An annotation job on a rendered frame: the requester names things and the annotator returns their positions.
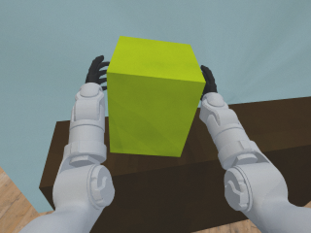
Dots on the carton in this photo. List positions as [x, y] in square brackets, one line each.
[153, 91]

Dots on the left robot hand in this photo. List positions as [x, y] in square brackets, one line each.
[94, 74]

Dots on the robot right forearm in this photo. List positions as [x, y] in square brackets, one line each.
[229, 136]

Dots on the pedestal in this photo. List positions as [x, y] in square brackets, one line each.
[186, 194]

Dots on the robot left upper arm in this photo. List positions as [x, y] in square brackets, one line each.
[79, 195]

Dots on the robot right upper arm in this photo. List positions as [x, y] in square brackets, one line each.
[259, 191]

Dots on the robot left forearm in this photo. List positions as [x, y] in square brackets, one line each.
[86, 131]

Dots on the right robot hand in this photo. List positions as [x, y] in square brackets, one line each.
[210, 85]

